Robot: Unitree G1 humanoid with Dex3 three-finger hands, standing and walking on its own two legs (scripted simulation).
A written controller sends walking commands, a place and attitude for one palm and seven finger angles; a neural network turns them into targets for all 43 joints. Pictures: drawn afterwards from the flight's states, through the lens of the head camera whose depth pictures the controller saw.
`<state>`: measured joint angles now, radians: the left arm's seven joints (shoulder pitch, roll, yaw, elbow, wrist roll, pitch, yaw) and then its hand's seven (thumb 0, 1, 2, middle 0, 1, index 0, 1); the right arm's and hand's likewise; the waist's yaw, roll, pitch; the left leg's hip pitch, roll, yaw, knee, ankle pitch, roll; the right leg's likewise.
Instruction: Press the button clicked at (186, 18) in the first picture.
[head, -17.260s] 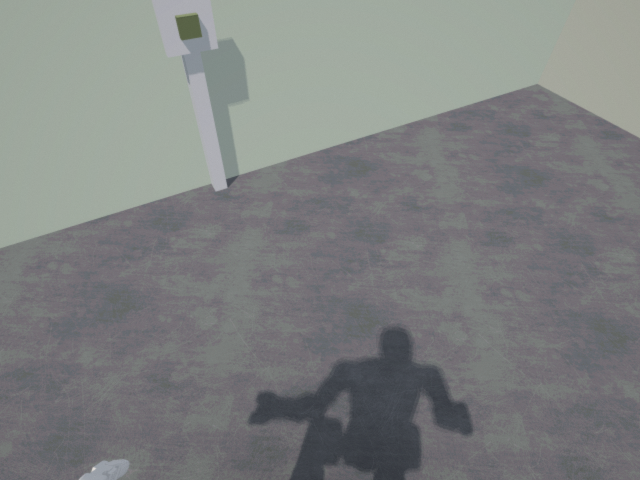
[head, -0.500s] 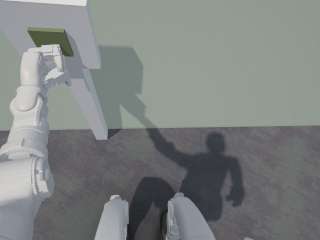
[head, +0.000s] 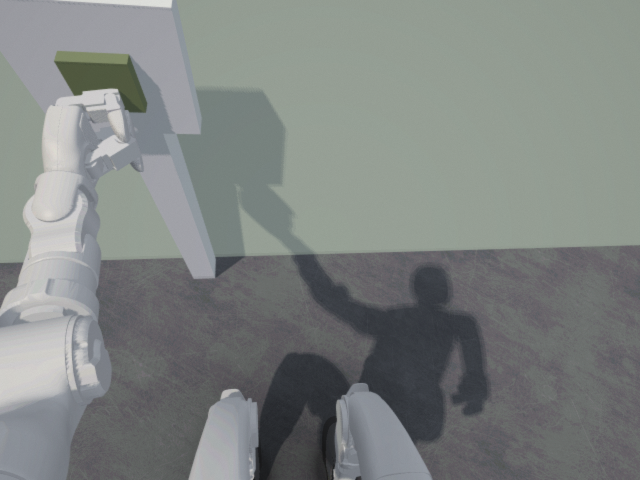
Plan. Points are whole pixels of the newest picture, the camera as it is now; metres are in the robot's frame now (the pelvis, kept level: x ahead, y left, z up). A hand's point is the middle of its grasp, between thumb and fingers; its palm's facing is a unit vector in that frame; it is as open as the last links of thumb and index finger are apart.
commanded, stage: pull the fist back off the button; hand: left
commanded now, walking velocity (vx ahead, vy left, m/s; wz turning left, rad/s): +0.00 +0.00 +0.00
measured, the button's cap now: (105, 80) +0.56 +0.23 +0.09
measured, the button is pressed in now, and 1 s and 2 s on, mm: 5 0 0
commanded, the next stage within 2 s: draw the hand back to the body in 0.74 s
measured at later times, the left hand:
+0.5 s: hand (133, 181) +0.45 +0.19 +0.06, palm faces +0.03 -1.00 -0.02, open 3.1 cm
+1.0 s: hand (123, 198) +0.41 +0.19 +0.09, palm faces +0.02 -1.00 -0.05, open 3.1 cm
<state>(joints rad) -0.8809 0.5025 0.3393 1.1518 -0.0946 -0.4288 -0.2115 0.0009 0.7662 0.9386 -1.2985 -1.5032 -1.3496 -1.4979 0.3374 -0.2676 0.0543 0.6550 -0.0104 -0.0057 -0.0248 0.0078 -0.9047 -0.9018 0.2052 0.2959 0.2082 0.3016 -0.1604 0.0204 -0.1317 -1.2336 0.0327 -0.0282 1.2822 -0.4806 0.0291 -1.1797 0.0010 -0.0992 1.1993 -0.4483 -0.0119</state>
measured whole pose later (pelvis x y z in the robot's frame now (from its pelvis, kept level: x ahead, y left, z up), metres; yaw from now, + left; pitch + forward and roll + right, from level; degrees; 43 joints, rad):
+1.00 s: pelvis +0.04 -0.01 +0.04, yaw +0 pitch +17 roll -2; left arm -0.23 0.30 0.25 0.49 -0.22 -0.38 -0.22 0.02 0.90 0.90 -1.30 -1.50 -1.29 -1.50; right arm 0.24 -0.23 0.01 0.56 0.04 0.04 -0.03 0.01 -0.91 -0.90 0.20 0.30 0.21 0.30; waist -0.05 0.03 -0.13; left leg -0.92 0.04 0.01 1.13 -0.51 0.01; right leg -0.90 0.01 -0.06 1.08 -0.49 -0.02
